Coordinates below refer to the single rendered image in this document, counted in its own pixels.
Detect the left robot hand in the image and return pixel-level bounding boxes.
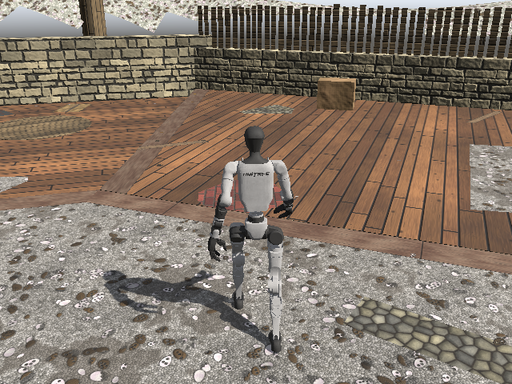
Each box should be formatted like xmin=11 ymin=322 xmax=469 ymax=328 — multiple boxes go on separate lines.
xmin=208 ymin=237 xmax=227 ymax=262

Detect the left robot foot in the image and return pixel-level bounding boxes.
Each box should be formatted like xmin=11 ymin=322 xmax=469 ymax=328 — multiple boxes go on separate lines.
xmin=233 ymin=291 xmax=244 ymax=310

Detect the robot foot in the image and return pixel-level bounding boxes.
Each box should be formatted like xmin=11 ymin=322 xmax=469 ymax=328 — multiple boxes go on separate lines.
xmin=233 ymin=291 xmax=244 ymax=310
xmin=269 ymin=330 xmax=282 ymax=352

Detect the right robot forearm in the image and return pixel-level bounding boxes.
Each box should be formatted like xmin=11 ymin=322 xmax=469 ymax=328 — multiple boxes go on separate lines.
xmin=283 ymin=189 xmax=294 ymax=210

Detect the right robot hand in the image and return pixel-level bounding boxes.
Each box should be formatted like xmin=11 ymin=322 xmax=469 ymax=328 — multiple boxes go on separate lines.
xmin=274 ymin=204 xmax=292 ymax=218

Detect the left robot forearm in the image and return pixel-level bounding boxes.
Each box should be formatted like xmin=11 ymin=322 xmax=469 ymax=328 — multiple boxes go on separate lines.
xmin=210 ymin=195 xmax=227 ymax=238

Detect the right robot foot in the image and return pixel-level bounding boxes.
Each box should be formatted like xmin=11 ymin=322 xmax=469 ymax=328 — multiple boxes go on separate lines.
xmin=269 ymin=330 xmax=282 ymax=352

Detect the robot left upper arm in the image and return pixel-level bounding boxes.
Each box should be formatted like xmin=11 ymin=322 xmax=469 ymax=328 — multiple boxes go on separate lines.
xmin=220 ymin=161 xmax=238 ymax=207

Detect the robot right upper arm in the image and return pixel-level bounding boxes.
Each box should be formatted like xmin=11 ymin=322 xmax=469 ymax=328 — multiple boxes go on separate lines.
xmin=271 ymin=160 xmax=293 ymax=201

